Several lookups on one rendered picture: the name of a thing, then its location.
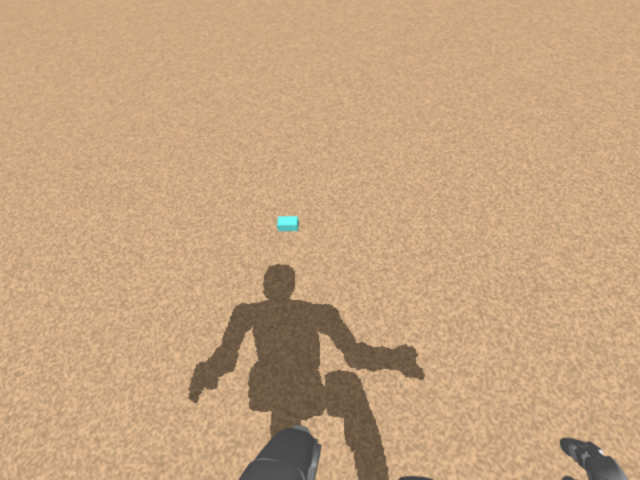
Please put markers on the right robot hand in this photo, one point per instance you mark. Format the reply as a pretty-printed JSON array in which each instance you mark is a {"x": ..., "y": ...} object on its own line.
[{"x": 590, "y": 457}]

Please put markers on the small box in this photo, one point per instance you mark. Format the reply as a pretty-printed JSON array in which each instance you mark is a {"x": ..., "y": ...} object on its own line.
[{"x": 288, "y": 223}]

